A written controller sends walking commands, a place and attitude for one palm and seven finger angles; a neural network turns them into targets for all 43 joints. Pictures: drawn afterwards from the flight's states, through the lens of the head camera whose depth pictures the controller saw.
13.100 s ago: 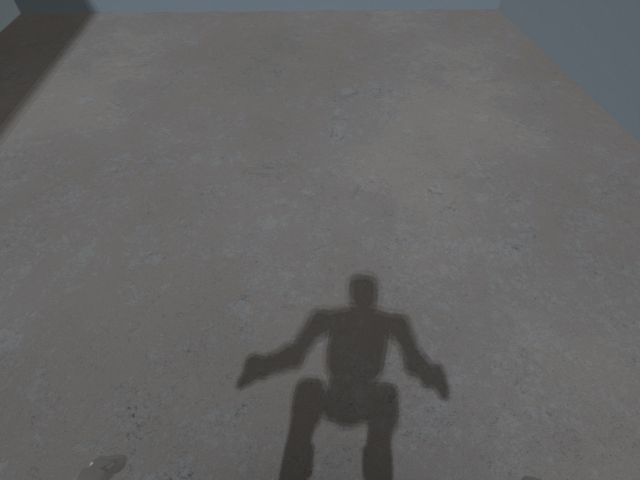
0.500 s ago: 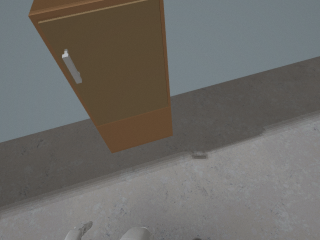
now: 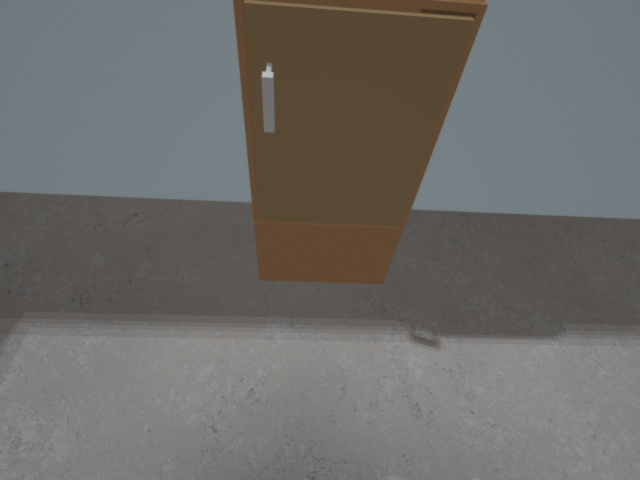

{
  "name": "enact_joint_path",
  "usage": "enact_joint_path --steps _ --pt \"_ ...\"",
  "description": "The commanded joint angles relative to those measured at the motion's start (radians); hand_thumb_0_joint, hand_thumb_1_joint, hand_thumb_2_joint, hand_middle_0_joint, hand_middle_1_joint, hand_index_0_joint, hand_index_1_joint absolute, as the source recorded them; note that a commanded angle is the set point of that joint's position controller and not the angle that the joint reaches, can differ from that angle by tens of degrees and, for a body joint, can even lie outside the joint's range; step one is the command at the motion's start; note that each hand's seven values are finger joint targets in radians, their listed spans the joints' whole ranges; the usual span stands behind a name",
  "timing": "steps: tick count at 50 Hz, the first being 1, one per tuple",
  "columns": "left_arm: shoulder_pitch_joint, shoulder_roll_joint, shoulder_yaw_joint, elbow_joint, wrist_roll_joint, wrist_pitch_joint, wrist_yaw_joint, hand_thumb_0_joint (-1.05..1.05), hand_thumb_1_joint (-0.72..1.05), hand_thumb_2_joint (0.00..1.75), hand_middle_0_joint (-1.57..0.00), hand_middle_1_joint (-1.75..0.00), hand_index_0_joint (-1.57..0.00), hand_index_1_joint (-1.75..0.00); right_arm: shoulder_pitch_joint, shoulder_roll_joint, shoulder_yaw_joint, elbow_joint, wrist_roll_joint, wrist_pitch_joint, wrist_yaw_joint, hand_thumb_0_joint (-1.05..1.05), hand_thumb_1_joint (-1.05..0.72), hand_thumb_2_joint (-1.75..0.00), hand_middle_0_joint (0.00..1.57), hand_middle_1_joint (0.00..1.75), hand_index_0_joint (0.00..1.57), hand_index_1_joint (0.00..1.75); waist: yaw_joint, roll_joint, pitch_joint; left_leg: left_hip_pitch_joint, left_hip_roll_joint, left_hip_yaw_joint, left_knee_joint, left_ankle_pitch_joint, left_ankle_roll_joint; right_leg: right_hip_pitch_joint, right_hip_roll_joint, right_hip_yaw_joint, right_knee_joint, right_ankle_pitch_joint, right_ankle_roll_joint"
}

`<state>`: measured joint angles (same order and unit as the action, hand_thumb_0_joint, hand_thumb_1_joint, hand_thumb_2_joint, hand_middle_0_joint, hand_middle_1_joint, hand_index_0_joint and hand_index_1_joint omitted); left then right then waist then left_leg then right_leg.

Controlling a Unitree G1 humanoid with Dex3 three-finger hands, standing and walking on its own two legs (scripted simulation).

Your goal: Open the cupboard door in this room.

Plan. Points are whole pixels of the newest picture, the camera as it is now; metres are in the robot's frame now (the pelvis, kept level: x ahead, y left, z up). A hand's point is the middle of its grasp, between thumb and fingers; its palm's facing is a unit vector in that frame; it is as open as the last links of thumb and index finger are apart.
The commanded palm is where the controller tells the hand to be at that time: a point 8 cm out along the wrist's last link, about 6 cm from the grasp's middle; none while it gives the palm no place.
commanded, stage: take the last steps up to it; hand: left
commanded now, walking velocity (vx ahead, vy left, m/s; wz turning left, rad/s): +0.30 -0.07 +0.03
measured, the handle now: (269, 98) +0.80 +0.19 +0.02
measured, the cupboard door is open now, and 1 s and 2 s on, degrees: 0 0 0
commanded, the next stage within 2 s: come to a stop and stand still in 0.96 s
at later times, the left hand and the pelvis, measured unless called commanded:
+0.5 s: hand out of the picture +0.04 +0.12 -0.16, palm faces +0.08 -0.98 -0.20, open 7.4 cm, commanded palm none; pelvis +0.05 -0.05 +0.01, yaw +2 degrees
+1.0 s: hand (203, 437) +0.19 +0.19 -0.18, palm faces +0.07 -0.99 -0.16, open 7.4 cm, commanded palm none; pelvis +0.20 +0.01 +0.00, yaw +1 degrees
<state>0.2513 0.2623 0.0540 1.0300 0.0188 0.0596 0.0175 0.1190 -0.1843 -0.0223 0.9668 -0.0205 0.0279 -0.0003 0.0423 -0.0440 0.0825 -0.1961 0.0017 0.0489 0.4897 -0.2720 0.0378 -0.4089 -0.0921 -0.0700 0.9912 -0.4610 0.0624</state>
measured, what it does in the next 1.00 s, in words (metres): walks ahead: right foot, then left foot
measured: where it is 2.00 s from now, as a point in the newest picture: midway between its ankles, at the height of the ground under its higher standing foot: outside the picture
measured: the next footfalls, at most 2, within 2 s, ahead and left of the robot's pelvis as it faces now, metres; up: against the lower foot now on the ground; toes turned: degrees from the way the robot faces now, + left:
right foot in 0.30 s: +0.07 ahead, -0.14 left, +0.00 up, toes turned -6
left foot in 0.80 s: +0.26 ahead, +0.11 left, +0.00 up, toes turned +11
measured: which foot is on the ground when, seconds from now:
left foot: down 0.00-0.32, up 0.34-0.78, down 0.80-1.00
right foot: up 0.00-0.28, down 0.30-0.80, up 0.82-1.00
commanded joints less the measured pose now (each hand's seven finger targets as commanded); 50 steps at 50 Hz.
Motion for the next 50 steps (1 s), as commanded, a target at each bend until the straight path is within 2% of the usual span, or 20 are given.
enact_joint_path --steps 1,9,13,14,15,16,17,18,20,23,30,34,36,38,39,40,41,44,47,50 --pt "0.004 0.029 -0.007 -0.049 0.003 -0.039 -0.01 0.0 0.9 0.9 -0.2 -0.3 -0.2 -0.3 0.094 -0.18 -0.044 -0.013 0.002 -0.037 -0.022 0.0 -0.9 -0.9 0.2 0.3 0.2 0.3 -0.059 0.17 -0.099 0.148 0.246 -0.222 -0.233 0.242 0.126 -0.093 0.001 0.028 0.022 0.052 0.006" --pt "-0.074 -0.007 -0.016 -0.058 0.005 -0.061 -0.031 0.0 0.9 0.9 -0.2 -0.3 -0.2 -0.3 0.188 -0.174 -0.058 0.04 -0.011 -0.049 -0.021 0.0 -0.9 -0.9 0.2 0.3 0.2 0.3 -0.089 0.184 0.009 0.05 0.272 -0.29 -0.309 -0.121 0.135 -0.024 0.005 0.005 -0.248 0.028 -0.022" --pt "0.076 -0.016 -0.009 0.007 0.006 -0.076 -0.034 0.0 0.9 0.9 -0.2 -0.3 -0.2 -0.3 0.157 -0.162 -0.056 0.054 -0.007 -0.046 -0.02 0.0 -0.9 -0.9 0.2 0.3 0.2 0.3 -0.018 0.152 -0.028 -0.083 0.208 -0.224 -0.194 -0.207 0.075 0.257 0.053 -0.046 -0.519 0.169 -0.031" --pt "0.132 0.008 -0.002 0.031 0.008 -0.086 -0.029 0.0 0.9 0.9 -0.2 -0.3 -0.2 -0.3 0.161 -0.132 -0.051 0.059 -0.002 -0.048 -0.019 0.0 -0.9 -0.9 0.2 0.3 0.2 0.3 0.008 0.077 -0.027 -0.174 0.152 -0.179 -0.088 -0.226 0.042 0.377 0.027 -0.005 -0.597 0.175 -0.04" --pt "0.197 0.074 0.012 0.048 0.015 -0.097 -0.018 0.0 0.9 0.9 -0.2 -0.3 -0.2 -0.3 0.164 -0.074 -0.04 0.05 0.007 -0.051 -0.014 0.0 -0.9 -0.9 0.2 0.3 0.2 0.3 0.037 -0.107 -0.042 -0.346 0.058 -0.063 0.126 -0.255 -0.004 0.511 -0.139 0.208 -0.71 -0.003 -0.095" --pt "0.259 0.139 0.028 0.052 0.01 -0.092 -0.01 0.0 0.9 0.9 -0.2 -0.3 -0.2 -0.3 0.094 -0.052 -0.03 -0.002 0.005 -0.053 -0.008 0.0 -0.9 -0.9 0.2 0.3 0.2 0.3 0.081 -0.258 0.002 -0.493 0.002 0.012 0.341 -0.345 -0.027 0.499 -0.317 0.473 -0.851 -0.149 -0.194" --pt "0.265 0.129 0.028 0.054 -0.002 -0.1 -0.003 0.0 0.9 0.9 -0.2 -0.3 -0.2 -0.3 0.052 -0.108 -0.044 -0.007 -0.003 -0.045 -0.004 0.0 -0.9 -0.9 0.2 0.3 0.2 0.3 0.084 -0.236 0.036 -0.496 0.049 -0.064 0.47 -0.28 -0.016 0.375 -0.333 0.541 -0.915 -0.277 -0.222" --pt "0.215 0.096 0.021 0.05 -0.002 -0.101 -0.001 0.0 0.9 0.9 -0.2 -0.3 -0.2 -0.3 0.044 -0.106 -0.052 0.0 -0.003 -0.04 0.003 0.0 -0.9 -0.9 0.2 0.3 0.2 0.3 0.048 -0.171 0.094 -0.501 0.068 -0.07 0.552 -0.205 -0.016 0.291 -0.319 0.521 -0.939 -0.314 -0.226" --pt "0.123 0.022 0.005 0.035 -0.002 -0.111 0.003 0.0 0.9 0.9 -0.2 -0.3 -0.2 -0.3 0.12 -0.081 -0.059 0.05 -0.009 -0.031 0.014 0.0 -0.9 -0.9 0.2 0.3 0.2 0.3 -0.021 -0.048 0.085 -0.448 0.103 -0.056 0.592 -0.072 -0.031 0.245 -0.245 0.322 -0.904 -0.138 -0.193" --pt "0.131 -0.011 -0.008 0.04 -0.003 -0.131 0.005 0.0 0.9 0.9 -0.2 -0.3 -0.2 -0.3 0.184 -0.047 -0.053 0.081 -0.012 -0.025 0.017 0.0 -0.9 -0.9 0.2 0.3 0.2 0.3 -0.048 -0.049 0.039 -0.412 0.11 -0.026 0.585 0.038 -0.058 0.256 -0.177 0.153 -0.881 0.112 -0.175" --pt "0.234 -0.016 -0.01 0.103 0.004 -0.151 0.007 0.0 0.9 0.9 -0.2 -0.3 -0.2 -0.3 0.058 -0.028 -0.051 0.039 -0.005 -0.04 0.026 0.0 -0.9 -0.9 0.2 0.3 0.2 0.3 -0.019 -0.066 0.05 -0.475 0.124 0.008 0.417 0.066 -0.067 0.356 -0.182 0.116 -0.849 0.331 -0.216" --pt "0.265 -0.011 -0.009 0.125 0.006 -0.143 0.011 0.0 0.9 0.9 -0.2 -0.3 -0.2 -0.3 -0.025 0.0 -0.035 0.013 0.0 -0.057 0.029 0.0 -0.9 -0.9 0.2 0.3 0.2 0.3 0.004 -0.078 0.042 -0.363 0.095 0.06 0.226 0.036 -0.048 0.369 -0.178 0.082 -0.777 0.504 -0.21" --pt "0.24 0.0 -0.002 0.124 0.008 -0.135 0.012 0.0 0.9 0.9 -0.2 -0.3 -0.2 -0.3 0.011 -0.006 -0.036 0.02 0.002 -0.067 0.024 0.0 -0.9 -0.9 0.2 0.3 0.2 0.3 -0.023 -0.085 0.036 -0.241 0.081 0.069 0.147 0.029 -0.03 0.331 -0.184 0.076 -0.725 0.497 -0.201" --pt "0.218 -0.003 -0.001 0.121 0.0 -0.128 0.009 0.0 0.9 0.9 -0.2 -0.3 -0.2 -0.3 0.165 -0.039 -0.04 0.072 -0.006 -0.082 0.01 0.0 -0.9 -0.9 0.2 0.3 0.2 0.3 -0.094 -0.026 -0.041 0.026 0.031 0.104 0.004 0.114 -0.019 0.267 -0.111 0.005 -0.507 0.6 -0.159" --pt "0.242 -0.038 -0.006 0.115 -0.005 -0.126 0.006 0.0 0.9 0.9 -0.2 -0.3 -0.2 -0.3 0.298 -0.109 -0.055 0.108 -0.013 -0.092 -0.002 0.0 -0.9 -0.9 0.2 0.3 0.2 0.3 -0.136 0.105 -0.151 0.261 0.142 -0.023 -0.041 0.191 0.016 0.15 -0.054 -0.029 -0.281 0.492 -0.12" --pt "0.267 -0.09 -0.017 0.094 -0.013 -0.124 -0.004 0.0 0.9 0.9 -0.2 -0.3 -0.2 -0.3 0.393 -0.221 -0.08 0.127 -0.016 -0.092 -0.014 0.0 -0.9 -0.9 0.2 0.3 0.2 0.3 -0.145 0.325 -0.238 0.436 0.396 -0.356 -0.089 0.321 0.121 -0.089 0.057 -0.085 -0.012 -0.005 -0.073" --pt "0.226 -0.067 -0.018 0.071 -0.003 -0.121 0.001 0.0 0.9 0.9 -0.2 -0.3 -0.2 -0.3 0.4 -0.233 -0.076 0.135 -0.005 -0.08 -0.019 0.0 -0.9 -0.9 0.2 0.3 0.2 0.3 -0.149 0.304 -0.245 0.37 0.46 -0.418 -0.18 0.234 0.169 -0.126 0.063 -0.004 0.143 -0.161 -0.086" --pt "0.106 -0.071 -0.007 0.062 0.005 -0.104 -0.013 0.0 0.9 0.9 -0.2 -0.3 -0.2 -0.3 0.218 -0.113 -0.051 0.086 -0.005 -0.083 -0.024 0.0 -0.9 -0.9 0.2 0.3 0.2 0.3 -0.091 0.152 -0.018 0.056 0.392 -0.286 -0.279 0.1 0.148 -0.173 -0.035 0.057 0.224 0.031 -0.076" --pt "0.153 -0.101 -0.006 0.068 0.009 -0.082 -0.017 0.0 0.9 0.9 -0.2 -0.3 -0.2 -0.3 0.178 -0.061 -0.038 0.073 -0.003 -0.1 -0.025 0.0 -0.9 -0.9 0.2 0.3 0.2 0.3 -0.039 0.132 -0.05 -0.023 0.31 -0.115 -0.287 0.231 0.108 -0.073 -0.035 0.044 0.121 0.129 -0.054" --pt "0.118 -0.093 -0.001 0.035 0.009 -0.067 -0.02 0.0 0.9 0.9 -0.2 -0.3 -0.2 -0.3 0.172 -0.074 -0.043 0.059 -0.002 -0.098 -0.024 0.0 -0.9 -0.9 0.2 0.3 0.2 0.3 -0.03 0.126 -0.033 -0.031 0.303 -0.083 -0.303 0.234 0.12 -0.085 -0.04 0.038 0.024 0.182 -0.039"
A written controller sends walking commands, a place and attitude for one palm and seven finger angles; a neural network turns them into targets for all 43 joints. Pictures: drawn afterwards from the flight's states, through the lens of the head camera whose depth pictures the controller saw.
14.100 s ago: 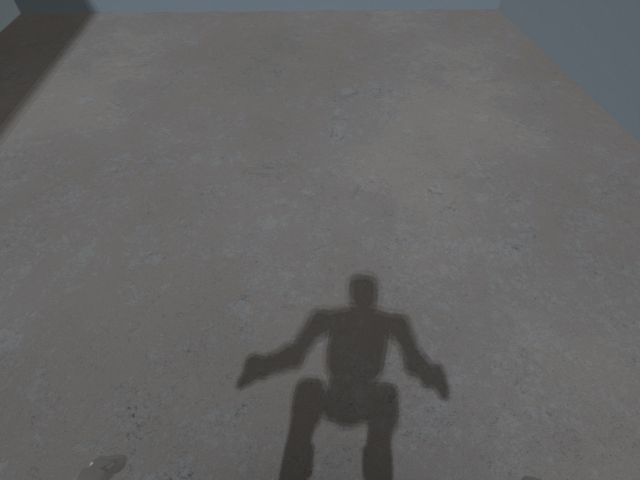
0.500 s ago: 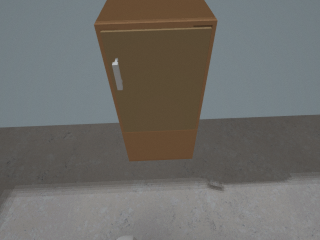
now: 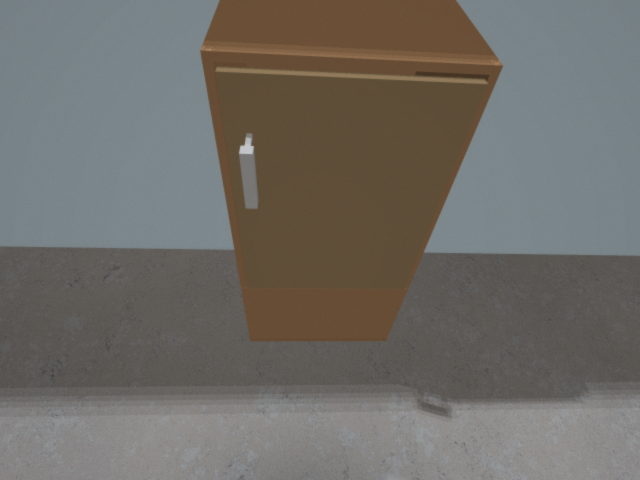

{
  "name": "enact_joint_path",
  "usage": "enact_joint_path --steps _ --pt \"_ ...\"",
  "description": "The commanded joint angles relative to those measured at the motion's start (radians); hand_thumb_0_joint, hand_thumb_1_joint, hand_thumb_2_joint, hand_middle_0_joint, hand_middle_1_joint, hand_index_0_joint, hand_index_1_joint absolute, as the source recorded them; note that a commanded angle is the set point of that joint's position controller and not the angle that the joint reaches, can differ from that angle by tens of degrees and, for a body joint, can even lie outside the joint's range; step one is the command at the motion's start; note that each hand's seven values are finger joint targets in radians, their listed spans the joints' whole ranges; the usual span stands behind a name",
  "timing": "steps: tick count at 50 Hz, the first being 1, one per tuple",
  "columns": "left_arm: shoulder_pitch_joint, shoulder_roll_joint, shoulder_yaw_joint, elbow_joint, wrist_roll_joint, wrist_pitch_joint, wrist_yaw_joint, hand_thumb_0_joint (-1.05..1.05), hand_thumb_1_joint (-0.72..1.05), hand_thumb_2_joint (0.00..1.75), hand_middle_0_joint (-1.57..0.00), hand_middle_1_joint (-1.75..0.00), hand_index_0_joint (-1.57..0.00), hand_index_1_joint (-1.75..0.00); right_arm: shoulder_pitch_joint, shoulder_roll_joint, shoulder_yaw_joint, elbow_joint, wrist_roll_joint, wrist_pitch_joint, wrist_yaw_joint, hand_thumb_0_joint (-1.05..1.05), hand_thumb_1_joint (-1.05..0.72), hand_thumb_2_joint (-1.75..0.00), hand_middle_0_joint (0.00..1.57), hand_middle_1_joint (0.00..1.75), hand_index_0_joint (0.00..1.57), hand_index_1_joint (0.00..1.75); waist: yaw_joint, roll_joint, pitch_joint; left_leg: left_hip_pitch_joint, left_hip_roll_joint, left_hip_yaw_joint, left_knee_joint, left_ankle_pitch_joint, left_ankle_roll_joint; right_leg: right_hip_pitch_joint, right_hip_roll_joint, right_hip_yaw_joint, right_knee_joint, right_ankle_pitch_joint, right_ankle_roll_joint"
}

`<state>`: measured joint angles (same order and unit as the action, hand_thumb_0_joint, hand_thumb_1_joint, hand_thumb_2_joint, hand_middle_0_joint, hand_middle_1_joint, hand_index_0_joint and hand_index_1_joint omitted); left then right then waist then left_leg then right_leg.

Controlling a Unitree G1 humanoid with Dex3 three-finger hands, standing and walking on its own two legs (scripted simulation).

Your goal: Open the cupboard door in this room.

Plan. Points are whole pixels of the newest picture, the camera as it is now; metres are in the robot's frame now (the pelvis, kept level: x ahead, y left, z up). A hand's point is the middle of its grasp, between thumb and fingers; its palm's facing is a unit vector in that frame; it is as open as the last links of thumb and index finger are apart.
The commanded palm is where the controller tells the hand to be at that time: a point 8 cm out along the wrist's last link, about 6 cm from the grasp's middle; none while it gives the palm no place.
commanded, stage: come to a stop and stand still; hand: left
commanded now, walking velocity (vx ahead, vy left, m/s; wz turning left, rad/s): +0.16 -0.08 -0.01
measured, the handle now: (250, 171) +0.60 +0.17 +0.02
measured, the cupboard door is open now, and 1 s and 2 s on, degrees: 0 0 0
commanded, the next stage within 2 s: look again from close up in 1.46 s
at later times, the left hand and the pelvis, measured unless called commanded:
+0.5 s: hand out of the picture +0.13 +0.15 -0.18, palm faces +0.05 -0.97 -0.23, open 7.3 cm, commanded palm none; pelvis +0.04 -0.03 -0.01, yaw +2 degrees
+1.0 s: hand out of the picture +0.02 +0.14 -0.17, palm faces -0.01 -0.97 -0.22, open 7.4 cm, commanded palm none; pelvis +0.03 -0.04 +0.00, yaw -1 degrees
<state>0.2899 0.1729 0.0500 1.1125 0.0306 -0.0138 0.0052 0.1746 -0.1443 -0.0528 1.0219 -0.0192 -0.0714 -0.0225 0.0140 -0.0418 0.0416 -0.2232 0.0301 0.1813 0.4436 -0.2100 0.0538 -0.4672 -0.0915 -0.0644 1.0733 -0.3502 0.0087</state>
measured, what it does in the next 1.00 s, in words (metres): steps on the spot: right foot, then left foot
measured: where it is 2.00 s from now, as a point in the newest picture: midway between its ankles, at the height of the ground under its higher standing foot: outside the picture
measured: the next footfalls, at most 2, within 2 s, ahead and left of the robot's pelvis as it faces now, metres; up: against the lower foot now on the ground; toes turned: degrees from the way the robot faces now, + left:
right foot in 0.24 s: +0.17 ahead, -0.16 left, +0.00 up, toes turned -6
left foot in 0.56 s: +0.07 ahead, +0.10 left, +0.00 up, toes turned +3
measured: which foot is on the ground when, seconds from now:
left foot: down 0.00-0.26, up 0.28-0.54, down 0.56-1.00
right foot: up 0.00-0.22, down 0.24-0.58, up 0.60-0.92, down 0.94-1.00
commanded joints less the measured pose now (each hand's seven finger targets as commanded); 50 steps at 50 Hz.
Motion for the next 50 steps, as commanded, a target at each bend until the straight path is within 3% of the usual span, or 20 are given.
enact_joint_path --steps 1,9,10,12,15,19,26,27,28,29,30,32,35,39,43,45,47,48,49,50 --pt "0.06 0.0 0.003 -0.058 -0.003 0.011 -0.009 0.0 0.9 0.9 -0.2 -0.3 -0.2 -0.3 0.115 -0.124 -0.012 0.003 -0.004 0.003 -0.001 0.0 -0.9 -0.9 0.2 0.3 0.2 0.3 -0.001 0.125 0.012 0.005 0.272 -0.201 -0.261 0.165 0.105 -0.033 -0.041 0.032 -0.09 0.09 0.018" --pt "-0.01 0.043 -0.012 -0.081 -0.011 0.007 0.013 0.0 0.9 0.9 -0.2 -0.3 -0.2 -0.3 0.123 -0.137 -0.011 0.037 -0.003 0.037 -0.008 0.0 -0.9 -0.9 0.2 0.3 0.2 0.3 0.009 0.15 -0.027 0.073 0.205 -0.122 -0.033 0.475 0.033 0.225 0.015 -0.03 -0.581 0.232 0.027" --pt "0.018 0.08 -0.009 -0.075 -0.009 -0.003 0.017 0.0 0.9 0.9 -0.2 -0.3 -0.2 -0.3 0.133 -0.121 -0.01 0.046 0.001 0.039 -0.007 0.0 -0.9 -0.9 0.2 0.3 0.2 0.3 0.022 0.089 -0.04 0.056 0.167 -0.113 0.027 0.396 -0.01 0.296 -0.011 -0.001 -0.678 0.405 0.025" --pt "0.014 0.175 0.0 -0.073 -0.01 -0.009 0.027 0.0 0.9 0.9 -0.2 -0.3 -0.2 -0.3 0.191 -0.072 -0.008 0.046 0.018 0.052 0.003 0.0 -0.9 -0.9 0.2 0.3 0.2 0.3 -0.008 -0.043 -0.077 -0.078 0.057 -0.077 0.093 -0.045 -0.069 0.429 -0.216 0.141 -0.598 0.939 -0.066" --pt "-0.004 0.2 0.019 -0.08 -0.012 -0.003 0.039 0.0 0.9 0.9 -0.2 -0.3 -0.2 -0.3 0.17 -0.082 -0.018 0.04 0.016 0.095 -0.01 0.0 -0.9 -0.9 0.2 0.3 0.2 0.3 0.021 -0.229 -0.117 -0.106 0.014 -0.114 0.386 -0.391 -0.088 0.397 -0.308 0.228 -0.647 1.097 -0.216" --pt "-0.085 0.197 0.037 -0.128 -0.001 0.02 0.05 0.0 0.9 0.9 -0.2 -0.3 -0.2 -0.3 0.131 -0.078 -0.022 0.016 0.016 0.113 -0.005 0.0 -0.9 -0.9 0.2 0.3 0.2 0.3 0.016 -0.11 -0.126 -0.163 -0.006 -0.187 0.558 -0.358 -0.088 0.355 -0.292 0.187 -0.655 0.868 -0.219" --pt "-0.164 0.177 0.04 -0.167 0.0 0.038 0.042 0.0 0.9 0.9 -0.2 -0.3 -0.2 -0.3 0.245 -0.059 -0.011 0.016 0.01 0.095 0.008 0.0 -0.9 -0.9 0.2 0.3 0.2 0.3 -0.052 -0.134 -0.127 0.098 -0.019 -0.115 0.074 -0.079 -0.079 0.128 -0.172 0.146 -0.671 0.162 -0.103" --pt "-0.159 0.139 0.027 -0.168 -0.01 0.043 0.037 0.0 0.9 0.9 -0.2 -0.3 -0.2 -0.3 0.257 -0.078 -0.009 0.021 0.008 0.083 0.008 0.0 -0.9 -0.9 0.2 0.3 0.2 0.3 -0.056 -0.026 -0.105 0.148 0.012 -0.162 -0.047 -0.065 -0.073 0.058 -0.107 0.106 -0.597 0.012 -0.06" --pt "-0.133 0.075 0.014 -0.174 -0.021 0.05 0.031 0.0 0.9 0.9 -0.2 -0.3 -0.2 -0.3 0.218 -0.141 -0.017 0.002 -0.003 0.071 0.006 0.0 -0.9 -0.9 0.2 0.3 0.2 0.3 -0.044 0.221 -0.053 0.068 0.185 -0.404 -0.21 -0.203 -0.021 -0.021 0.002 0.045 -0.466 -0.106 -0.003" --pt "-0.133 0.055 0.008 -0.177 -0.022 0.052 0.026 0.0 0.9 0.9 -0.2 -0.3 -0.2 -0.3 0.141 -0.2 -0.02 -0.037 -0.009 0.073 0.0 0.0 -0.9 -0.9 0.2 0.3 0.2 0.3 -0.034 0.31 0.03 -0.136 0.3 -0.534 -0.328 -0.361 0.047 0.032 0.056 0.023 -0.356 -0.124 0.018" --pt "-0.128 0.072 0.014 -0.156 -0.011 0.064 0.027 0.0 0.9 0.9 -0.2 -0.3 -0.2 -0.3 0.073 -0.196 -0.019 -0.045 -0.013 0.066 -0.005 0.0 -0.9 -0.9 0.2 0.3 0.2 0.3 -0.02 0.362 0.067 -0.216 0.311 -0.563 -0.377 -0.436 0.063 0.064 0.043 0.088 -0.253 -0.112 0.012" --pt "-0.072 0.08 0.017 -0.107 -0.006 0.06 0.01 0.0 0.9 0.9 -0.2 -0.3 -0.2 -0.3 0.022 -0.163 -0.003 -0.044 -0.011 0.06 -0.013 0.0 -0.9 -0.9 0.2 0.3 0.2 0.3 0.016 0.214 0.089 -0.164 0.238 -0.451 -0.345 -0.366 0.049 0.046 0.057 0.11 -0.155 -0.021 0.012" --pt "-0.039 0.073 0.006 -0.074 -0.007 0.039 -0.001 0.0 0.9 0.9 -0.2 -0.3 -0.2 -0.3 0.083 -0.147 -0.002 -0.02 -0.001 0.047 -0.019 0.0 -0.9 -0.9 0.2 0.3 0.2 0.3 -0.007 0.123 0.035 0.053 0.215 -0.352 -0.288 -0.116 0.058 -0.026 0.049 0.09 -0.177 0.02 0.029" --pt "-0.066 0.056 -0.01 -0.072 -0.013 0.032 0.002 0.0 0.9 0.9 -0.2 -0.3 -0.2 -0.3 0.166 -0.157 -0.008 0.024 -0.003 0.046 -0.026 0.0 -0.9 -0.9 0.2 0.3 0.2 0.3 -0.052 0.156 -0.015 0.198 0.251 -0.346 -0.214 0.212 0.093 0.003 0.035 0.066 -0.298 -0.057 0.037" --pt "-0.039 0.04 -0.02 -0.046 -0.023 0.027 0.007 0.0 0.9 0.9 -0.2 -0.3 -0.2 -0.3 0.166 -0.17 -0.013 0.052 -0.002 0.055 -0.025 0.0 -0.9 -0.9 0.2 0.3 0.2 0.3 -0.049 0.194 -0.053 0.202 0.232 -0.313 -0.127 0.446 0.087 0.141 0.047 0.031 -0.506 -0.05 0.026" --pt "0.046 0.048 -0.022 -0.008 -0.023 0.016 0.014 0.0 0.9 0.9 -0.2 -0.3 -0.2 -0.3 0.143 -0.16 -0.01 0.062 0.007 0.055 -0.023 0.0 -0.9 -0.9 0.2 0.3 0.2 0.3 -0.011 0.162 -0.077 0.154 0.188 -0.276 -0.063 0.406 0.044 0.277 0.045 0.02 -0.71 0.145 0.02" --pt "0.133 0.094 -0.03 0.024 0.001 -0.008 0.065 0.0 0.9 0.9 -0.2 -0.3 -0.2 -0.3 0.057 -0.158 0.007 -0.003 0.023 0.037 -0.01 0.0 -0.9 -0.9 0.2 0.3 0.2 0.3 0.016 0.027 -0.004 0.036 0.111 -0.163 0.13 0.267 -0.051 0.271 -0.05 0.147 -0.758 0.52 -0.016" --pt "0.06 0.123 -0.042 -0.024 -0.01 -0.024 0.055 0.0 0.9 0.9 -0.2 -0.3 -0.2 -0.3 0.082 -0.082 0.021 -0.029 0.013 0.052 0.005 0.0 -0.9 -0.9 0.2 0.3 0.2 0.3 -0.033 -0.017 0.007 -0.009 0.038 -0.145 0.106 -0.096 -0.062 0.211 -0.094 0.174 -0.785 0.226 -0.055" --pt "0.044 0.121 -0.038 -0.039 -0.014 -0.034 0.048 0.0 0.9 0.9 -0.2 -0.3 -0.2 -0.3 0.113 -0.086 0.025 -0.01 0.004 0.063 0.015 0.0 -0.9 -0.9 0.2 0.3 0.2 0.3 -0.041 -0.139 -0.027 -0.028 0.028 -0.138 0.141 -0.124 -0.059 0.223 -0.069 0.202 -0.795 0.128 -0.085" --pt "0.02 0.114 -0.034 -0.048 -0.012 -0.043 0.047 0.0 0.9 0.9 -0.2 -0.3 -0.2 -0.3 0.136 -0.081 0.025 -0.011 -0.002 0.067 0.018 0.0 -0.9 -0.9 0.2 0.3 0.2 0.3 -0.051 -0.112 -0.035 -0.027 0.027 -0.134 0.155 -0.127 -0.053 0.231 -0.076 0.189 -0.779 0.151 -0.105"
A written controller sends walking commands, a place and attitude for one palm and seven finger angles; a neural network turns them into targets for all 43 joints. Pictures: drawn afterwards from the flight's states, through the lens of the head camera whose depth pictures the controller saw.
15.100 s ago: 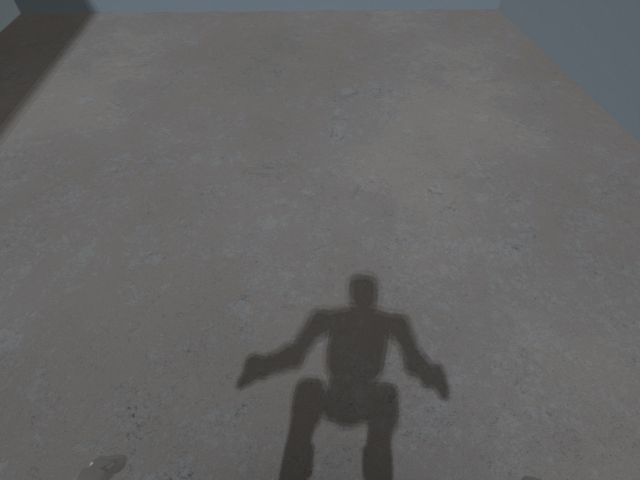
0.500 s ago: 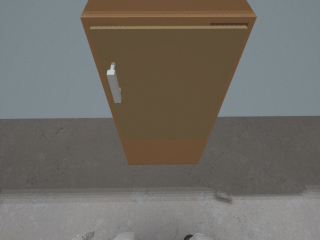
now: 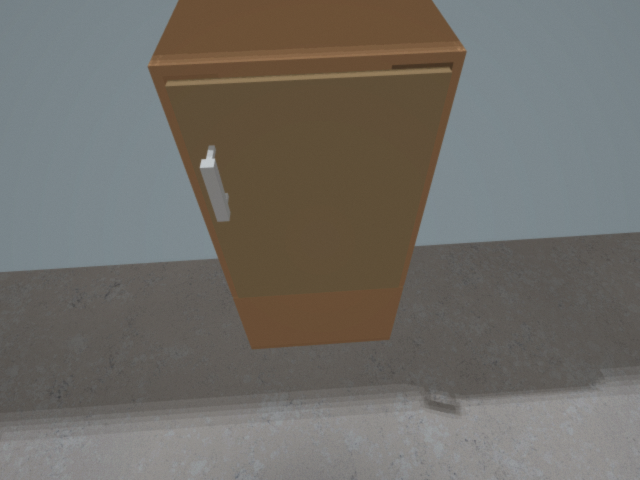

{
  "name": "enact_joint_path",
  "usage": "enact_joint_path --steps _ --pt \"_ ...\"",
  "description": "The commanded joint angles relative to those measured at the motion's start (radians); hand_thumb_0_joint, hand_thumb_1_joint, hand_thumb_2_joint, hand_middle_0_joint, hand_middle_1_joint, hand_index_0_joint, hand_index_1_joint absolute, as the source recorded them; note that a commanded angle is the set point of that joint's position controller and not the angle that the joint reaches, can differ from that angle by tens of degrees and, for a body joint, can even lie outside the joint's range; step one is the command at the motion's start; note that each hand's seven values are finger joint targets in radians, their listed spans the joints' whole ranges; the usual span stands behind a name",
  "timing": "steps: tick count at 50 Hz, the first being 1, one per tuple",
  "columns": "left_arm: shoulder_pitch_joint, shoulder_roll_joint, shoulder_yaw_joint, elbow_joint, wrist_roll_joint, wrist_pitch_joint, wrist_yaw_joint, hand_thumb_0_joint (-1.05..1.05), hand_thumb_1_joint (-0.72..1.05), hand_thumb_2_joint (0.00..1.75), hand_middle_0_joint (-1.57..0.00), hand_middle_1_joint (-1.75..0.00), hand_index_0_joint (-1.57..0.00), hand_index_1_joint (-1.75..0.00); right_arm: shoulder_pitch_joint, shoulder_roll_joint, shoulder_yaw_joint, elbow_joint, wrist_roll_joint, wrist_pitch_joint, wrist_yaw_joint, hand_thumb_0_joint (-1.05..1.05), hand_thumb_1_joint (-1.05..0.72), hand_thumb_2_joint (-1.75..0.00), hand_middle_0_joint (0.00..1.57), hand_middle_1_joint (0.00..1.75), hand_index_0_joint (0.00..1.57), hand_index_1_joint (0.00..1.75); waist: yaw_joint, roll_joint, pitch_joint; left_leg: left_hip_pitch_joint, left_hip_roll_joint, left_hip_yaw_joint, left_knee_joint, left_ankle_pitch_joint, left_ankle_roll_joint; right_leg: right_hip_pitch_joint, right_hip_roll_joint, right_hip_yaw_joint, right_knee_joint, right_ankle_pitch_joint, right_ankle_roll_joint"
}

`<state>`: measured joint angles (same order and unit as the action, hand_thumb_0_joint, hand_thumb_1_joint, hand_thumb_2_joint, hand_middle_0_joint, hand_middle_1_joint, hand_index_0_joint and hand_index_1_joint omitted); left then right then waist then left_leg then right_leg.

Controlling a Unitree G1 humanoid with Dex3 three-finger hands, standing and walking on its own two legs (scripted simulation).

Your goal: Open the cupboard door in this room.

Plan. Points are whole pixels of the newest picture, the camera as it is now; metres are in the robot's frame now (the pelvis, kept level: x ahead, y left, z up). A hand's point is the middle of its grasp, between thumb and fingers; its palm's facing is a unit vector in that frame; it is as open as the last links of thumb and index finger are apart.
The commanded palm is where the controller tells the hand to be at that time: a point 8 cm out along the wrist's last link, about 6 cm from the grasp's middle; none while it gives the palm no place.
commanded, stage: come to a stop and stand still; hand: left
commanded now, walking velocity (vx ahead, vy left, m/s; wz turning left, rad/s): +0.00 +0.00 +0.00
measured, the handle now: (217, 184) +0.57 +0.21 +0.02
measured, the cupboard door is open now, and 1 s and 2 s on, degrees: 0 0 0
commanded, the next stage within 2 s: look again from close up in 0.46 s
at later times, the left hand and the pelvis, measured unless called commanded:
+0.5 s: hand out of the picture +0.03 +0.15 -0.17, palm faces +0.02 -0.97 -0.23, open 7.4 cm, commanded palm none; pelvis +0.01 -0.03 +0.00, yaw +0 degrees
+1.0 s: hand out of the picture +0.03 +0.18 -0.17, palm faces +0.01 -0.97 -0.23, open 7.4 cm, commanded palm none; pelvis +0.02 -0.01 +0.00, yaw -1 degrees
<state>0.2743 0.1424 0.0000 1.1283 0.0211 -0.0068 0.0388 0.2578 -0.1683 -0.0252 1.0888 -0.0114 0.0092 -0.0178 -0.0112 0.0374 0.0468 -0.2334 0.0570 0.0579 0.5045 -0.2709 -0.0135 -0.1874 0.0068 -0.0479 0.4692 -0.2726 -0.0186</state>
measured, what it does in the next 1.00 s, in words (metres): stands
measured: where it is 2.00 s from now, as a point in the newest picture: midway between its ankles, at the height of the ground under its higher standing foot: outside the picture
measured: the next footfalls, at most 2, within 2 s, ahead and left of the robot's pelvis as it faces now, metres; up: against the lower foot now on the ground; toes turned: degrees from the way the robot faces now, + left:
none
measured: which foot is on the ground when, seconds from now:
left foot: down 0.00-1.00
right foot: down 0.00-1.00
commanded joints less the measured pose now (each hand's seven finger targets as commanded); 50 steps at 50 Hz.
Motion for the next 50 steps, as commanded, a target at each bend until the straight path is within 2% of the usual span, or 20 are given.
enact_joint_path --steps 1,2,4,5,6,8,9,12,15,16,19,21,25,28,31,35,36,41,45,50 --pt "0.031 0.132 0.018 -0.075 -0.003 -0.052 0.014 0.0 0.9 0.9 -0.2 -0.3 -0.2 -0.3 0.073 -0.05 0.001 -0.073 -0.01 -0.019 0.012 0.0 -0.9 -0.9 0.2 0.3 0.2 0.3 -0.034 -0.127 -0.043 0.0 0.001 -0.019 0.075 -0.033 0.015 -0.066 -0.178 0.168 -0.158 0.087 -0.084" --pt "0.029 0.133 0.019 -0.081 -0.005 -0.051 0.012 0.0 0.9 0.9 -0.2 -0.3 -0.2 -0.3 0.088 -0.043 0.004 -0.066 -0.009 -0.024 0.01 0.0 -0.9 -0.9 0.2 0.3 0.2 0.3 -0.037 -0.072 -0.038 0.025 0.005 -0.028 0.04 0.015 0.017 -0.08 -0.166 0.156 -0.134 0.094 -0.08" --pt "0.031 0.125 0.019 -0.085 -0.008 -0.044 0.009 0.0 0.9 0.9 -0.2 -0.3 -0.2 -0.3 0.1 -0.048 0.008 -0.06 -0.009 -0.029 0.004 0.0 -0.9 -0.9 0.2 0.3 0.2 0.3 -0.027 -0.022 0.0 0.024 0.025 -0.044 -0.011 0.062 0.02 -0.104 -0.124 0.132 -0.107 0.035 -0.06" --pt "0.037 0.122 0.021 -0.085 -0.006 -0.041 0.008 0.0 0.9 0.9 -0.2 -0.3 -0.2 -0.3 0.103 -0.046 0.01 -0.057 -0.009 -0.031 0.002 0.0 -0.9 -0.9 0.2 0.3 0.2 0.3 -0.02 -0.005 0.021 0.008 0.034 -0.048 -0.029 0.082 0.025 -0.095 -0.111 0.113 -0.093 0.044 -0.05" --pt "0.047 0.123 0.02 -0.082 -0.008 -0.038 0.005 0.0 0.9 0.9 -0.2 -0.3 -0.2 -0.3 0.098 -0.049 0.012 -0.06 -0.008 -0.03 0.0 0.0 -0.9 -0.9 0.2 0.3 0.2 0.3 -0.011 -0.013 0.027 -0.006 0.032 -0.049 -0.032 0.078 0.025 -0.085 -0.106 0.118 -0.094 0.038 -0.046" --pt "0.057 0.125 0.019 -0.077 -0.009 -0.038 0.004 0.0 0.9 0.9 -0.2 -0.3 -0.2 -0.3 0.1 -0.051 0.015 -0.059 -0.008 -0.031 -0.004 0.0 -0.9 -0.9 0.2 0.3 0.2 0.3 -0.006 -0.095 0.029 -0.014 0.028 -0.042 -0.03 0.079 0.022 -0.067 -0.112 0.125 -0.103 0.071 -0.044" --pt "0.06 0.125 0.019 -0.078 -0.009 -0.037 0.004 0.0 0.9 0.9 -0.2 -0.3 -0.2 -0.3 0.103 -0.052 0.015 -0.054 -0.007 -0.03 -0.004 0.0 -0.9 -0.9 0.2 0.3 0.2 0.3 -0.007 -0.116 0.033 -0.009 0.025 -0.038 -0.029 0.072 0.02 -0.068 -0.116 0.129 -0.113 0.077 -0.045" --pt "0.059 0.129 0.022 -0.08 -0.009 -0.037 0.004 0.0 0.9 0.9 -0.2 -0.3 -0.2 -0.3 0.113 -0.047 0.018 -0.036 -0.008 -0.032 -0.006 0.0 -0.9 -0.9 0.2 0.3 0.2 0.3 -0.005 -0.077 0.032 0.006 0.027 -0.039 -0.044 0.098 0.019 -0.059 -0.113 0.124 -0.101 0.131 -0.044" --pt "0.063 0.131 0.022 -0.08 -0.008 -0.036 0.005 0.0 0.9 0.9 -0.2 -0.3 -0.2 -0.3 0.111 -0.044 0.02 -0.024 -0.006 -0.033 -0.008 0.0 -0.9 -0.9 0.2 0.3 0.2 0.3 0.001 -0.089 0.041 0.004 0.029 -0.037 -0.054 0.097 0.018 -0.049 -0.112 0.121 -0.103 0.15 -0.042" --pt "0.06 0.134 0.024 -0.082 -0.009 -0.035 0.004 0.0 0.9 0.9 -0.2 -0.3 -0.2 -0.3 0.115 -0.048 0.021 -0.021 -0.006 -0.033 -0.009 0.0 -0.9 -0.9 0.2 0.3 0.2 0.3 0.0 -0.07 0.035 0.007 0.03 -0.039 -0.056 0.104 0.018 -0.044 -0.112 0.119 -0.099 0.153 -0.042" --pt "0.067 0.139 0.027 -0.079 -0.009 -0.036 0.003 0.0 0.9 0.9 -0.2 -0.3 -0.2 -0.3 0.109 -0.05 0.022 -0.014 -0.006 -0.035 -0.012 0.0 -0.9 -0.9 0.2 0.3 0.2 0.3 0.005 -0.076 0.012 0.014 0.032 -0.033 -0.054 0.124 0.016 -0.018 -0.115 0.119 -0.091 0.22 -0.042" --pt "0.069 0.14 0.029 -0.079 -0.008 -0.036 0.003 0.0 0.9 0.9 -0.2 -0.3 -0.2 -0.3 0.109 -0.054 0.02 -0.011 -0.005 -0.038 -0.013 0.0 -0.9 -0.9 0.2 0.3 0.2 0.3 0.007 -0.056 -0.011 0.029 0.038 -0.033 -0.055 0.155 0.016 0.002 -0.112 0.11 -0.075 0.268 -0.038" --pt "0.072 0.146 0.03 -0.074 -0.006 -0.035 0.003 0.0 0.9 0.9 -0.2 -0.3 -0.2 -0.3 0.093 -0.06 0.02 -0.006 -0.003 -0.038 -0.016 0.0 -0.9 -0.9 0.2 0.3 0.2 0.3 0.009 -0.048 -0.012 0.04 0.042 -0.028 -0.055 0.175 0.015 0.013 -0.113 0.11 -0.064 0.334 -0.038" --pt "0.072 0.148 0.031 -0.069 -0.007 -0.033 0.002 0.0 0.9 0.9 -0.2 -0.3 -0.2 -0.3 0.08 -0.066 0.02 -0.005 -0.003 -0.036 -0.018 0.0 -0.9 -0.9 0.2 0.3 0.2 0.3 0.011 -0.051 -0.004 0.038 0.044 -0.029 -0.058 0.169 0.015 0.008 -0.114 0.114 -0.067 0.323 -0.037" --pt "0.069 0.152 0.031 -0.069 -0.006 -0.031 0.001 0.0 0.9 0.9 -0.2 -0.3 -0.2 -0.3 0.072 -0.076 0.019 -0.005 -0.003 -0.037 -0.019 0.0 -0.9 -0.9 0.2 0.3 0.2 0.3 0.011 -0.026 -0.007 0.052 0.049 -0.031 -0.065 0.185 0.018 0.006 -0.11 0.111 -0.064 0.315 -0.036" --pt "0.063 0.155 0.031 -0.067 -0.004 -0.029 -0.001 0.0 0.9 0.9 -0.2 -0.3 -0.2 -0.3 0.058 -0.083 0.018 -0.008 -0.002 -0.038 -0.019 0.0 -0.9 -0.9 0.2 0.3 0.2 0.3 0.011 -0.046 -0.003 0.052 0.05 -0.037 -0.074 0.174 0.02 0.003 -0.109 0.11 -0.07 0.284 -0.034" --pt "0.063 0.155 0.03 -0.065 -0.005 -0.028 -0.002 0.0 0.9 0.9 -0.2 -0.3 -0.2 -0.3 0.051 -0.091 0.017 -0.008 -0.003 -0.037 -0.019 0.0 -0.9 -0.9 0.2 0.3 0.2 0.3 0.012 -0.029 -0.002 0.057 0.05 -0.038 -0.073 0.176 0.021 -0.005 -0.109 0.113 -0.072 0.275 -0.034" --pt "0.053 0.162 0.03 -0.066 -0.004 -0.026 -0.005 0.0 0.9 0.9 -0.2 -0.3 -0.2 -0.3 0.039 -0.107 0.016 -0.013 -0.003 -0.039 -0.018 0.0 -0.9 -0.9 0.2 0.3 0.2 0.3 0.013 -0.02 -0.002 0.065 0.056 -0.052 -0.088 0.182 0.029 -0.014 -0.106 0.111 -0.074 0.231 -0.031" --pt "0.047 0.171 0.031 -0.068 -0.003 -0.026 -0.006 0.0 0.9 0.9 -0.2 -0.3 -0.2 -0.3 0.028 -0.115 0.014 -0.015 -0.003 -0.04 -0.018 0.0 -0.9 -0.9 0.2 0.3 0.2 0.3 0.014 -0.046 -0.014 0.068 0.056 -0.054 -0.091 0.191 0.031 -0.002 -0.107 0.111 -0.072 0.246 -0.03" --pt "0.038 0.18 0.029 -0.069 -0.004 -0.026 -0.007 0.0 0.9 0.9 -0.2 -0.3 -0.2 -0.3 0.013 -0.128 0.013 -0.014 -0.002 -0.04 -0.016 0.0 -0.9 -0.9 0.2 0.3 0.2 0.3 0.017 -0.048 -0.01 0.071 0.058 -0.057 -0.099 0.196 0.033 -0.006 -0.11 0.108 -0.073 0.245 -0.027"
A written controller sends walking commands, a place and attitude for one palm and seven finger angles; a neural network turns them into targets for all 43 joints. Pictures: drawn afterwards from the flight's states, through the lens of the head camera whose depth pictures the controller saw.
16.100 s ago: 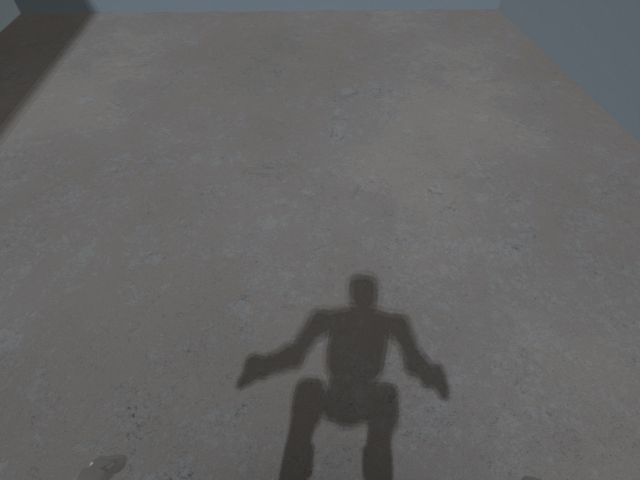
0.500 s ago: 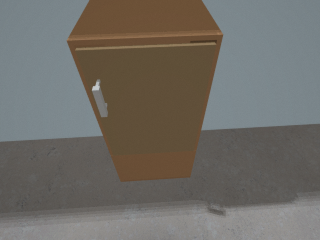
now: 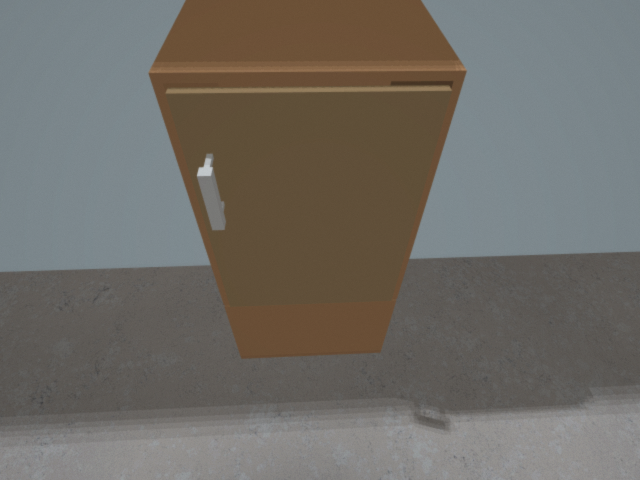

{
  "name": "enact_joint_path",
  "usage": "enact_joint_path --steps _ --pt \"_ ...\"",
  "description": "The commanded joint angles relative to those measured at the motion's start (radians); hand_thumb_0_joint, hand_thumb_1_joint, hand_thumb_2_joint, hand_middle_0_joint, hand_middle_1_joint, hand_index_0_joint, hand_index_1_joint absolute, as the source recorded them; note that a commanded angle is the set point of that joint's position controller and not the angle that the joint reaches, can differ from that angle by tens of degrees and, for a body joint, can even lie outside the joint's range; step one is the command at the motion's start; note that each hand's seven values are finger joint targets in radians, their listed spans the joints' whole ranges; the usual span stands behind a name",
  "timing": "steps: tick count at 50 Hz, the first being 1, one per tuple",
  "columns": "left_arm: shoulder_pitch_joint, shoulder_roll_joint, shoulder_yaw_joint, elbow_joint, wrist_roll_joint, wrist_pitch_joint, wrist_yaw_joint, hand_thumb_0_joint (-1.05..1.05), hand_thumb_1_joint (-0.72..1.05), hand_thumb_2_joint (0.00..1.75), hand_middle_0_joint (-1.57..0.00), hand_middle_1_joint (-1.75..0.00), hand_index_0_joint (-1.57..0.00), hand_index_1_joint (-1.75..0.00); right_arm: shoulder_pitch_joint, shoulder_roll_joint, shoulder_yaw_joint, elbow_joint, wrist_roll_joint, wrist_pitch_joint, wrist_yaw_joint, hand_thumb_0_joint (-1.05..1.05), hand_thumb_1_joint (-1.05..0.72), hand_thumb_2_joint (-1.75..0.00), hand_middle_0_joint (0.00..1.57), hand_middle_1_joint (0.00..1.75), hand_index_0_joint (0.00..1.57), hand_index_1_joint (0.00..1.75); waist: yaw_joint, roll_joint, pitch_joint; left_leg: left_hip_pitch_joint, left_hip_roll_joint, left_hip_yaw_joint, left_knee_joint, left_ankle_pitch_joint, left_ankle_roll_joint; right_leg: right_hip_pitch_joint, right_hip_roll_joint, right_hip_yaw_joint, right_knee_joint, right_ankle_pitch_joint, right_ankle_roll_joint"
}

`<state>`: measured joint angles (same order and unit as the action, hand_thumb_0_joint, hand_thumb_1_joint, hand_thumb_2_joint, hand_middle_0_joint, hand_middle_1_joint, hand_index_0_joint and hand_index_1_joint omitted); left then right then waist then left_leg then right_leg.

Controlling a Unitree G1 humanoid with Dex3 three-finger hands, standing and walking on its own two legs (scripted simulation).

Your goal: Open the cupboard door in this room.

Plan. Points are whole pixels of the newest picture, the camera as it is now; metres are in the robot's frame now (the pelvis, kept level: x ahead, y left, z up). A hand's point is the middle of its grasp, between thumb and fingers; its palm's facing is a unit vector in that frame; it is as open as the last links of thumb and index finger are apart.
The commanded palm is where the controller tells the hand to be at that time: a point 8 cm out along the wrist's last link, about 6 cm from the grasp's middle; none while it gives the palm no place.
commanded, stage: look again from close up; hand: left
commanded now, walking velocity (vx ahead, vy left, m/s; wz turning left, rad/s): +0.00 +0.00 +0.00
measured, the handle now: (214, 192) +0.55 +0.23 +0.02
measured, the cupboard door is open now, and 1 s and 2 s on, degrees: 0 0 0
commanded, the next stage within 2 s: raise the hand with hooked fingers in 0.04 s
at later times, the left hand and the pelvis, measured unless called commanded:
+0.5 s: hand (166, 452) +0.16 +0.20 -0.05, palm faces +0.07 -1.00 +0.00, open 8.3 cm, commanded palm +0.12 +0.27 -0.05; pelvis -0.05 +0.01 -0.08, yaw +1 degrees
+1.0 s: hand (120, 421) +0.18 +0.26 -0.02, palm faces +0.14 -0.99 -0.06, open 11.3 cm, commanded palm +0.15 +0.31 -0.01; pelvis -0.06 +0.02 -0.07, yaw +2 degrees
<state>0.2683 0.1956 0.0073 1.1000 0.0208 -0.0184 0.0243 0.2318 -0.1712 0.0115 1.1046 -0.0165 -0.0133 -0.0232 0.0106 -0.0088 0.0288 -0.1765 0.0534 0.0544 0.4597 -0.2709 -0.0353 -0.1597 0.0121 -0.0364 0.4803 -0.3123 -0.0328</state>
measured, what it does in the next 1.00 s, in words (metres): lowers itself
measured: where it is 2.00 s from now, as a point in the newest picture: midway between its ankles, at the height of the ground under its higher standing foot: outside the picture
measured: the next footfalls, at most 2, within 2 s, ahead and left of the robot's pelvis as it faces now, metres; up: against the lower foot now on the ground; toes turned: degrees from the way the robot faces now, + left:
none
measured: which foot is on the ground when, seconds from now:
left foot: down 0.00-1.00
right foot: down 0.00-1.00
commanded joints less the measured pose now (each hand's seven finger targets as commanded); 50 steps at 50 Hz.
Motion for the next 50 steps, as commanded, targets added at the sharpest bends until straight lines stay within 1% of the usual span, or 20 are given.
enact_joint_path --steps 1,6,7,8,9,10,11,12,13,14,16,19,20,24,29,32,35,37,40,50 --pt "0.038 0.129 0.023 -0.042 -0.004 -0.014 0.007 0.0 0.9 0.9 -0.2 -0.3 -0.2 -0.3 0.04 -0.132 -0.024 -0.031 0.001 -0.018 -0.011 0.0 -0.9 -0.9 0.2 0.3 0.2 0.3 -0.007 0.009 0.005 0.014 0.062 -0.058 -0.057 0.201 0.056 -0.033 -0.115 0.097 -0.082 0.279 -0.013" --pt "0.025 0.139 0.024 -0.043 -0.004 -0.013 0.006 0.0 0.9 0.9 -0.2 -0.3 -0.2 -0.3 0.033 -0.14 -0.024 -0.028 0.001 -0.02 -0.009 0.0 -0.9 -0.9 0.2 0.3 0.2 0.3 -0.005 0.014 -0.005 0.013 0.063 -0.062 -0.065 0.209 0.058 -0.025 -0.117 0.095 -0.078 0.272 -0.011" --pt "0.136 0.105 0.016 -0.007 -0.004 -0.025 0.051 0.0 0.9 0.9 -0.2 -0.3 -0.2 -0.3 -0.065 -0.13 -0.033 -0.099 0.015 -0.016 -0.001 0.0 -0.9 -0.9 0.2 0.3 0.2 0.3 0.035 -0.032 0.063 -0.094 0.056 -0.001 0.176 0.17 0.023 -0.044 -0.199 0.188 -0.116 0.714 0.052" --pt "-0.654 0.368 0.178 -1.535 -0.196 -0.256 0.049 0.0 0.88 0.89 -0.2 -0.32 -0.2 -0.32 -0.011 -0.267 -0.057 -0.414 0.065 -0.169 -0.046 0.0 -0.9 -0.9 0.2 0.3 0.2 0.3 -0.095 0.171 -0.451 0.163 -0.056 -0.019 0.005 0.352 0.067 0.061 -0.097 0.098 0.008 0.647 -0.006" --pt "-0.137 0.296 0.186 -1.261 -0.105 -0.215 0.092 0.0 0.85 0.88 -0.2 -0.33 -0.2 -0.33 -0.051 -0.187 -0.05 -0.37 0.038 -0.249 -0.08 0.0 -0.9 -0.9 0.2 0.3 0.2 0.3 0.017 0.315 -0.455 0.247 -0.018 -0.027 -0.013 0.522 0.076 0.024 -0.034 0.04 0.075 0.401 -0.02" --pt "0.128 0.019 0.039 -1.113 -0.161 -0.096 0.116 0.0 0.83 0.87 -0.21 -0.34 -0.21 -0.34 -0.069 -0.139 -0.061 -0.37 0.061 -0.272 -0.078 0.0 -0.9 -0.9 0.2 0.3 0.2 0.3 -0.023 0.21 -0.271 0.137 0.002 -0.042 -0.003 0.503 0.05 -0.103 -0.022 -0.048 0.071 0.213 0.005" --pt "0.083 -0.051 0.022 -1.09 -0.176 -0.102 0.096 0.0 0.81 0.86 -0.21 -0.36 -0.21 -0.36 -0.032 -0.16 -0.062 -0.362 0.065 -0.278 -0.069 0.0 -0.9 -0.9 0.2 0.3 0.2 0.3 -0.054 0.087 -0.147 0.055 -0.01 -0.046 0.046 0.427 0.051 -0.177 -0.023 -0.063 0.054 0.224 0.018" --pt "-0.001 0.036 0.105 -1.108 -0.183 -0.157 0.084 0.0 0.78 0.85 -0.21 -0.37 -0.21 -0.37 -0.055 -0.192 -0.084 -0.413 0.049 -0.285 -0.064 0.0 -0.9 -0.9 0.2 0.3 0.2 0.3 -0.067 -0.004 -0.056 -0.055 -0.03 -0.062 0.099 0.298 0.052 -0.255 -0.021 -0.07 0.061 0.214 0.026" --pt "0.044 0.046 0.148 -1.025 -0.183 -0.221 0.057 0.0 0.76 0.84 -0.21 -0.39 -0.21 -0.39 -0.044 -0.202 -0.097 -0.42 0.028 -0.283 -0.06 0.0 -0.9 -0.9 0.2 0.3 0.2 0.3 -0.07 -0.147 -0.055 -0.144 -0.036 -0.06 0.143 0.218 0.048 -0.324 -0.015 -0.085 0.092 0.17 0.033" --pt "0.18 -0.027 0.142 -0.916 -0.201 -0.291 0.009 0.0 0.74 0.83 -0.21 -0.4 -0.21 -0.4 -0.06 -0.19 -0.103 -0.451 0.017 -0.285 -0.049 0.0 -0.9 -0.9 0.2 0.3 0.2 0.3 -0.027 -0.219 -0.057 -0.248 -0.041 -0.061 0.197 0.155 0.04 -0.383 -0.008 -0.094 0.157 0.116 0.033" --pt "0.31 -0.056 0.158 -0.858 -0.222 -0.453 -0.104 0.0 0.69 0.81 -0.22 -0.43 -0.22 -0.43 -0.091 -0.175 -0.108 -0.51 0.011 -0.293 -0.009 0.0 -0.9 -0.9 0.2 0.3 0.2 0.3 0.05 -0.163 -0.143 -0.379 -0.059 -0.046 0.305 0.135 0.02 -0.428 -0.009 -0.082 0.306 0.13 0.015" --pt "0.292 0.024 0.219 -0.898 -0.265 -0.67 -0.281 0.0 0.62 0.78 -0.22 -0.48 -0.22 -0.48 -0.13 -0.185 -0.125 -0.598 0.012 -0.291 0.029 0.0 -0.9 -0.9 0.2 0.3 0.2 0.3 0.071 -0.079 -0.261 -0.541 -0.071 -0.023 0.47 0.071 0.015 -0.507 -0.014 -0.029 0.464 0.112 0.001" --pt "0.314 0.066 0.266 -0.869 -0.277 -0.654 -0.311 0.0 0.6 0.77 -0.22 -0.5 -0.22 -0.5 -0.117 -0.192 -0.13 -0.628 0.018 -0.275 0.034 0.0 -0.9 -0.9 0.2 0.3 0.2 0.3 0.088 -0.058 -0.274 -0.564 -0.074 -0.016 0.488 0.064 0.021 -0.495 -0.017 -0.006 0.483 0.104 -0.006" --pt "0.083 0.11 0.261 -1.169 -0.325 -0.528 -0.304 0.0 0.5 0.73 -0.23 -0.55 -0.23 -0.55 -0.13 -0.195 -0.108 -0.765 0.042 -0.246 0.003 0.0 -0.9 -0.9 0.2 0.3 0.2 0.3 0.051 0.017 -0.382 -0.583 -0.075 -0.013 0.511 -0.085 0.046 -0.538 -0.016 0.031 0.447 -0.122 0.015" --pt "-0.104 0.124 0.204 -1.455 -0.277 -0.559 -0.205 0.0 0.39 0.68 -0.24 -0.63 -0.24 -0.63 -0.055 -0.18 -0.082 -0.739 0.025 -0.239 -0.034 0.0 -0.9 -0.9 0.2 0.3 0.2 0.3 -0.034 0.104 -0.39 -0.528 -0.043 -0.071 0.546 -0.095 0.065 -0.625 0.002 0.024 0.453 -0.127 0.012" --pt "-0.116 0.128 0.174 -1.388 -0.27 -0.548 -0.233 0.0 0.32 0.65 -0.24 -0.68 -0.24 -0.68 -0.046 -0.191 -0.066 -0.705 0.025 -0.249 -0.053 0.0 -0.9 -0.9 0.2 0.3 0.2 0.3 -0.069 0.087 -0.344 -0.556 -0.038 -0.09 0.561 -0.135 0.066 -0.67 0.008 0.014 0.446 -0.162 0.014" --pt "-0.096 0.17 0.21 -1.248 -0.287 -0.462 -0.283 0.0 0.25 0.62 -0.25 -0.72 -0.25 -0.72 -0.054 -0.202 -0.051 -0.69 0.039 -0.25 -0.066 0.0 -0.9 -0.9 0.2 0.3 0.2 0.3 -0.053 0.071 -0.313 -0.591 -0.04 -0.098 0.532 -0.19 0.062 -0.642 0.009 0.019 0.412 -0.229 0.014" --pt "-0.083 0.202 0.266 -1.247 -0.313 -0.401 -0.3 0.0 0.2 0.6 -0.25 -0.75 -0.25 -0.75 -0.055 -0.2 -0.049 -0.696 0.047 -0.249 -0.069 0.0 -0.9 -0.9 0.2 0.3 0.2 0.3 -0.018 0.089 -0.372 -0.571 -0.047 -0.091 0.505 -0.168 0.059 -0.569 -0.001 0.026 0.386 -0.222 0.016" --pt "-0.008 0.221 0.343 -1.182 -0.343 -0.325 -0.291 0.0 0.13 0.57 -0.25 -0.8 -0.25 -0.8 -0.068 -0.188 -0.049 -0.704 0.048 -0.237 -0.07 0.0 -0.9 -0.9 0.2 0.3 0.2 0.3 0.021 0.021 -0.382 -0.567 -0.051 -0.086 0.472 -0.098 0.058 -0.476 0.0 0.024 0.355 -0.183 0.019" --pt "-0.096 0.22 0.339 -1.146 -0.347 -0.425 -0.286 0.0 -0.1 0.47 -0.27 -0.94 -0.27 -0.94 -0.019 -0.211 -0.056 -0.671 0.04 -0.255 -0.057 0.0 -0.9 -0.9 0.2 0.3 0.2 0.3 -0.01 0.021 -0.303 -0.513 -0.047 -0.084 0.42 -0.072 0.056 -0.509 0.004 -0.009 0.35 -0.123 0.018"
